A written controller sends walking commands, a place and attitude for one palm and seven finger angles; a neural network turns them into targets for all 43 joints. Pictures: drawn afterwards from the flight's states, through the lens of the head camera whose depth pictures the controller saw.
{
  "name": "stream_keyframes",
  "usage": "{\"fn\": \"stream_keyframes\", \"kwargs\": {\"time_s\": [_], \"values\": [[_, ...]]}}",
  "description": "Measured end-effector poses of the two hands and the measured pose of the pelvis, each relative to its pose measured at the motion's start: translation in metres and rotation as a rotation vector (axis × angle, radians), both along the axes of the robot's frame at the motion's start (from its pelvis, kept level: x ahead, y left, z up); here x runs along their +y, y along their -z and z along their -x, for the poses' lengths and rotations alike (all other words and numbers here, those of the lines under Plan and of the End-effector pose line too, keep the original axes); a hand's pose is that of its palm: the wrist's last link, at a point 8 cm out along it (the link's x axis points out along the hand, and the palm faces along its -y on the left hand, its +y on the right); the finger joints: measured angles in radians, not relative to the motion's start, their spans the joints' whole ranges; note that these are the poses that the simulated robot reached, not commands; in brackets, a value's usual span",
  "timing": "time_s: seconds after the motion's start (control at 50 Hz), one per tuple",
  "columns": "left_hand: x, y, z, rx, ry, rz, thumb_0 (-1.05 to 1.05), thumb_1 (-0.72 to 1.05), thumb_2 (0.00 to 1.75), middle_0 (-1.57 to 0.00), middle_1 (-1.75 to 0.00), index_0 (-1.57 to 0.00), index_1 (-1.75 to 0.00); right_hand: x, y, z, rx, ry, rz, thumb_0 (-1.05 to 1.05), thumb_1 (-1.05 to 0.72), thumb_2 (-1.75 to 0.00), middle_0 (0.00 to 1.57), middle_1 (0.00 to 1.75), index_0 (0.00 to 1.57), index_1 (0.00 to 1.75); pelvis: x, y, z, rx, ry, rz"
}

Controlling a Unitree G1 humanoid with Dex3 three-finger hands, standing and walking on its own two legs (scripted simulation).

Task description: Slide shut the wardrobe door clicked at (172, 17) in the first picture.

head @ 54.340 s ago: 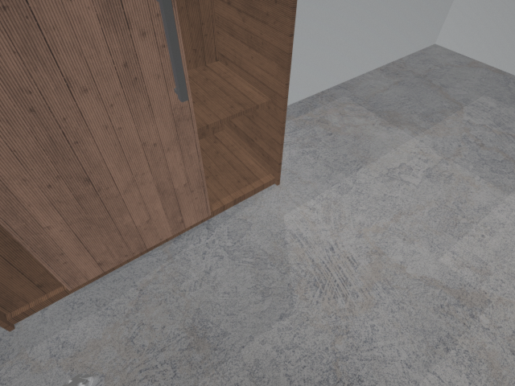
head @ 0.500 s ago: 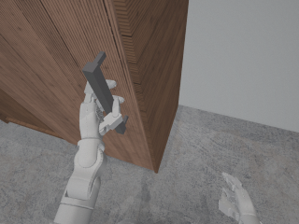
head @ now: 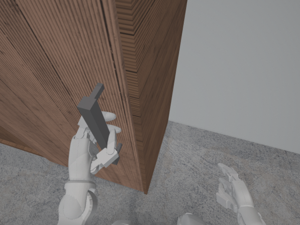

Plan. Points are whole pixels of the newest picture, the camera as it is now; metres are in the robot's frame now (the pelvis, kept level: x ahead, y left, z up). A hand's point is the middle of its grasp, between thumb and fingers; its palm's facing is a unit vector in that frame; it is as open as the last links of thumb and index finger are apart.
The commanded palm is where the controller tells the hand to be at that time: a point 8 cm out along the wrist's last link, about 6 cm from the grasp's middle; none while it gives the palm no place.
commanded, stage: step sideways, sliding the door along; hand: left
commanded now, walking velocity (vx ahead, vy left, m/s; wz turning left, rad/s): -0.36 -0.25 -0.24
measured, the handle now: (108, 132) +0.29 +0.16 +0.09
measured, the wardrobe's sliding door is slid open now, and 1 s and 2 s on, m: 0.00 0.00 0.00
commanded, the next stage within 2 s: none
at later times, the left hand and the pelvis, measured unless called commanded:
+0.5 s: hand (116, 146) +0.25 +0.12 +0.11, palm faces +0.44 -0.89 -0.13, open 7.0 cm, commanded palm +0.20 +0.09 +0.10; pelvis -0.02 -0.09 +0.00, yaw -5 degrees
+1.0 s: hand (115, 148) +0.24 +0.12 +0.12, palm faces +0.30 -0.95 +0.01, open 6.1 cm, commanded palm +0.20 +0.07 +0.10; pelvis -0.07 -0.05 +0.02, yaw -9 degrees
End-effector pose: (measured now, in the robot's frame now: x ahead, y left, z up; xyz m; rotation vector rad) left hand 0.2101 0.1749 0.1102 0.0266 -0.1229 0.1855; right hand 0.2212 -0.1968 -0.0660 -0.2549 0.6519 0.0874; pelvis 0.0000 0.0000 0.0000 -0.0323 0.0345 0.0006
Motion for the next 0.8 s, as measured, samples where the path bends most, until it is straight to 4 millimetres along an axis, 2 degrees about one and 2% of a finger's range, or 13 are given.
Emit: {"fn": "stream_keyframes", "kwargs": {"time_s": [0.1,0.22,0.34,0.42,0.46,0.56,0.64,0.7,0.8], "values": [[0.0,-0.003,0.0,0.045,0.002,0.026,0.06,0.75,0.84,-0.33,-1.4,-0.3,-1.38,-0.002,-0.02,0.015,-0.007,-0.004,-0.01,0.01,-0.91,-0.9,0.2,0.3,0.2,0.3,-0.004,-0.014,0.0,0.003,0.039,0.043],[-0.002,-0.004,0.0,0.055,-0.034,0.033,0.06,0.75,0.85,-0.32,-1.4,-0.3,-1.4,-0.015,-0.025,0.037,0.001,0.008,-0.011,0.01,-0.9,-0.9,0.21,0.3,0.2,0.3,-0.023,-0.019,0.006,-0.016,0.062,0.044],[-0.007,-0.004,0.001,0.059,-0.127,-0.004,0.04,0.71,0.86,-0.38,-1.4,-0.25,-1.4,-0.045,-0.015,0.051,-0.001,0.031,-0.035,0.01,-0.9,-0.9,0.21,0.3,0.21,0.3,-0.055,-0.015,0.011,-0.041,0.065,0.023],[-0.01,-0.004,0.002,0.04,-0.218,-0.064,0.02,0.68,0.86,-0.41,-1.4,-0.16,-1.4,-0.075,0.002,0.052,-0.018,0.057,-0.061,0.01,-0.9,-0.9,0.21,0.3,0.21,0.3,-0.082,0.0,0.011,-0.047,0.067,-0.017],[-0.012,-0.003,0.002,0.042,-0.257,-0.09,0.01,0.67,0.87,-0.42,-1.4,-0.12,-1.4,-0.093,0.011,0.052,-0.012,0.087,-0.051,0.01,-0.9,-0.9,0.21,0.3,0.21,0.3,-0.09,0.004,0.015,-0.035,0.07,-0.006],[-0.013,-0.004,0.003,0.061,-0.267,-0.097,0.0,0.69,0.84,-0.41,-1.39,-0.08,-1.4,-0.13,0.014,0.07,0.042,0.209,0.019,0.01,-0.91,-0.9,0.21,0.3,0.2,0.3,-0.087,-0.002,0.028,-0.004,0.098,-0.026],[-0.011,-0.002,0.002,0.005,-0.204,-0.067,0.02,0.72,0.83,-0.41,-1.38,-0.09,-1.4,-0.141,0.006,0.093,0.051,0.271,0.087,0.01,-0.91,-0.9,0.2,0.3,0.2,0.3,-0.078,0.004,0.037,-0.01,0.106,0.004],[-0.009,0.0,0.002,-0.026,-0.162,-0.051,0.04,0.73,0.83,-0.42,-1.39,-0.09,-1.4,-0.138,-0.002,0.112,0.054,0.284,0.111,0.01,-0.91,-0.9,0.2,0.3,0.2,0.3,-0.075,0.003,0.046,-0.042,0.12,0.005],[-0.009,-0.003,0.003,0.012,-0.153,-0.003,0.04,0.74,0.82,-0.36,-1.39,-0.16,-1.4,-0.117,-0.021,0.14,0.054,0.26,0.091,0.01,-0.91,-0.9,0.2,0.3,0.2,0.3,-0.067,-0.013,0.054,-0.061,0.14,0.063]]}}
